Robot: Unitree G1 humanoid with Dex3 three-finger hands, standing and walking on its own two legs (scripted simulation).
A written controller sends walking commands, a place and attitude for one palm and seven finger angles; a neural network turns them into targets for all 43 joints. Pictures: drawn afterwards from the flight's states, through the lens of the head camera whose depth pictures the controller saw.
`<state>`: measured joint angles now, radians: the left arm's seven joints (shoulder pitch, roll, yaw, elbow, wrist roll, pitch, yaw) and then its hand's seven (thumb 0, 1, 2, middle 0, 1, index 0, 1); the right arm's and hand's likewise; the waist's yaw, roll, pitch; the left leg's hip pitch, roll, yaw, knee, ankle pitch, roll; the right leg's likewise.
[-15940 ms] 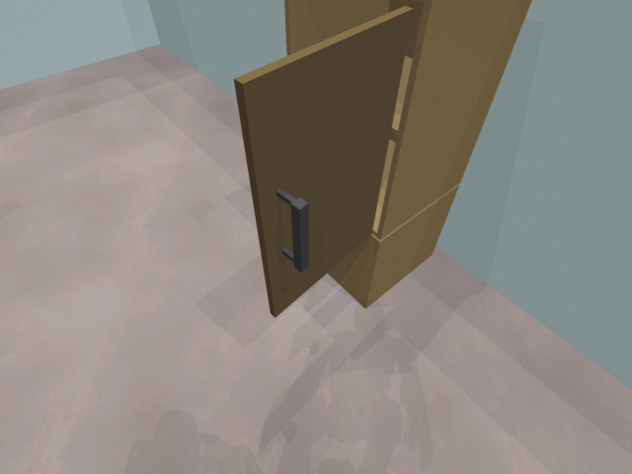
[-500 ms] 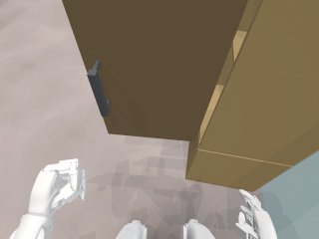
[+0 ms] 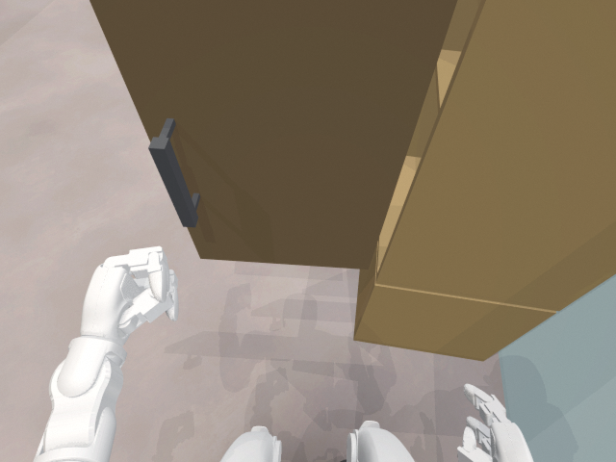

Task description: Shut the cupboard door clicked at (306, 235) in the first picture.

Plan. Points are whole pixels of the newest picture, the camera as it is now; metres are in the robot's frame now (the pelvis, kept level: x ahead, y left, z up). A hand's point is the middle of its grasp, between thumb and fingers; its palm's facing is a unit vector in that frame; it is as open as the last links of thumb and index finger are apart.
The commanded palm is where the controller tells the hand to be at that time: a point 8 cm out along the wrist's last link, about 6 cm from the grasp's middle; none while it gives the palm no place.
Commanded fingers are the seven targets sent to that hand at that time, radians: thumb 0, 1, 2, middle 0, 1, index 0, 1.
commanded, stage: bring the fist close to the handle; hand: left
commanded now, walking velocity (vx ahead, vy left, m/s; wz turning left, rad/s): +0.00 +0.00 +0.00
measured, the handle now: (180, 177) +0.50 +0.22 +0.04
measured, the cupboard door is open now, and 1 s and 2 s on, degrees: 95 95 85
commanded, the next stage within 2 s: push the door shut along its arc in 0.92 s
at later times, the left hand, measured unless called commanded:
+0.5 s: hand (191, 237) +0.39 +0.17 +0.05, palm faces -0.03 -1.00 -0.03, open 3.1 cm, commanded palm +0.37 +0.23 +0.05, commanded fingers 0.00 0.90 0.90 -1.30 -1.50 -1.30 -1.50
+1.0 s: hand (190, 230) +0.40 +0.18 +0.05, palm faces -0.01 -1.00 -0.03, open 3.1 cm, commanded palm +0.37 +0.23 +0.05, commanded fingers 0.00 0.90 0.90 -1.30 -1.50 -1.30 -1.50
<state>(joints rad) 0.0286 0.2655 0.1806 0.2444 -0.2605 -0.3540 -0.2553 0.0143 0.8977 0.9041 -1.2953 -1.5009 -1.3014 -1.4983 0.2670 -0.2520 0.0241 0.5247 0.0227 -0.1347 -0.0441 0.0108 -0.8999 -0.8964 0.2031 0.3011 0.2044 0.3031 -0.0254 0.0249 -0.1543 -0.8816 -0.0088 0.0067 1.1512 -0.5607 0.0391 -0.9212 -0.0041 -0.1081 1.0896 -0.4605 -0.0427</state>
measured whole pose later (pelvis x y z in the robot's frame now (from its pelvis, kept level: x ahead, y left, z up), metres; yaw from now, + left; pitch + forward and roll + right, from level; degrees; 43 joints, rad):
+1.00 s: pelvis +0.00 +0.00 +0.01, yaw -1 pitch +19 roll -1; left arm -0.43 0.31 0.27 0.77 -0.19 -0.48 -0.23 0.01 0.90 0.90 -1.30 -1.50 -1.30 -1.50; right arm 0.30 -0.25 0.01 0.60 0.02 -0.02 -0.02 0.01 -0.90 -0.90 0.20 0.30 0.20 0.30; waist -0.07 0.01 -0.13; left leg -0.90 -0.01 0.03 1.10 -0.53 0.04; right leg -0.95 0.00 -0.08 1.05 -0.42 -0.04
